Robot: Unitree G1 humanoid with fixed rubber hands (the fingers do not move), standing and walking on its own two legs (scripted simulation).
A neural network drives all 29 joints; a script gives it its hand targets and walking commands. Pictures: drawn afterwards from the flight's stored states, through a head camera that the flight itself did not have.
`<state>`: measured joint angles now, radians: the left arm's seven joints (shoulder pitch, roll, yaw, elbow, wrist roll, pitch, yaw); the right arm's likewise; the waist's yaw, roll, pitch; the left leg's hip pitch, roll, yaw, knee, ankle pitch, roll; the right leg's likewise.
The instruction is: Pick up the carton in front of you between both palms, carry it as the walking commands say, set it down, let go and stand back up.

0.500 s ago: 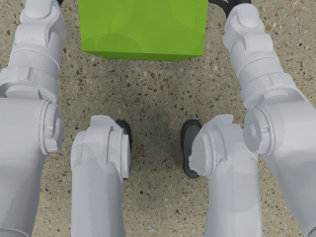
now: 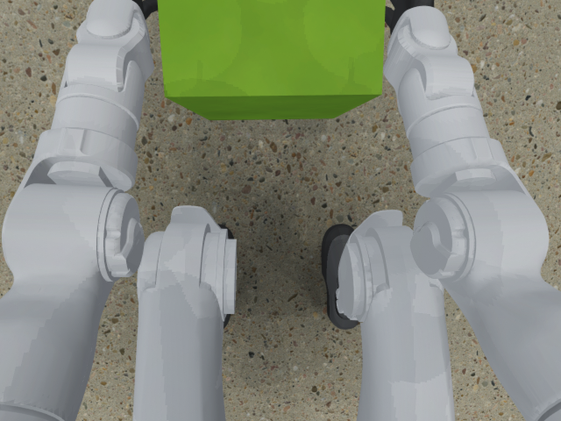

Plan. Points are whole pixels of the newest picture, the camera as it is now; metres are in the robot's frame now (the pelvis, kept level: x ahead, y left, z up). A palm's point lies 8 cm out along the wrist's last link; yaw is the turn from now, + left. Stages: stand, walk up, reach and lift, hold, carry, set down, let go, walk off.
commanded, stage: reach and lift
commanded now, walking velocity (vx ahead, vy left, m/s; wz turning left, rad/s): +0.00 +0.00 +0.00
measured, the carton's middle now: (271, 29) +0.54 +0.04 -0.22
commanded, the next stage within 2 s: none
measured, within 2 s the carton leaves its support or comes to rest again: neither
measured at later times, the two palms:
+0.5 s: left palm out of the picture +0.48 +0.20 +0.05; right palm out of the picture +0.50 -0.10 +0.05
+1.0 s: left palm out of the picture +0.44 +0.19 +0.20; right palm out of the picture +0.46 -0.11 +0.20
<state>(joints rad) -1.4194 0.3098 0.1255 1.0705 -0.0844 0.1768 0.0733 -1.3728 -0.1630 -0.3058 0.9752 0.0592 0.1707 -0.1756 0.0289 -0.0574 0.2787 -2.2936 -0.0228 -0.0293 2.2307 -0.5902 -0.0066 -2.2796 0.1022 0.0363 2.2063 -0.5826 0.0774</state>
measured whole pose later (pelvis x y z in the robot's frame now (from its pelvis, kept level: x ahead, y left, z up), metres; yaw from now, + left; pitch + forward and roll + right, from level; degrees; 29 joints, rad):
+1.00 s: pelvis +0.03 -0.01 +0.24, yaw +4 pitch +35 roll +0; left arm -0.76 -0.02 0.39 0.67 0.21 0.36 0.01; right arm -0.72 0.12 -0.44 0.60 -0.19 0.33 -0.08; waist 0.01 -0.03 -0.24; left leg -1.54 -0.09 -0.11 1.41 -0.47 -0.04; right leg -1.53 0.12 0.10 1.42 -0.49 0.04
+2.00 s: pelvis +0.09 -0.01 +0.41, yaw +5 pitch -3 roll +0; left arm -0.31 -0.16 0.30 0.40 0.29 0.62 0.00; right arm -0.32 0.17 -0.31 0.41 -0.29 0.60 0.02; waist 0.00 0.00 -0.02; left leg -0.18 -0.05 -0.14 0.46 -0.21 -0.01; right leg -0.17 0.05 0.14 0.46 -0.23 0.01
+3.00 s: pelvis +0.10 -0.01 +0.42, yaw +5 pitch -7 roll +0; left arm -0.27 -0.15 0.23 0.24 0.28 0.77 0.00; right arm -0.27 0.15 -0.23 0.24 -0.27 0.75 0.02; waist 0.00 -0.01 -0.01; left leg -0.04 -0.04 -0.13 0.34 -0.18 0.00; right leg -0.02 0.04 0.14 0.34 -0.20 0.00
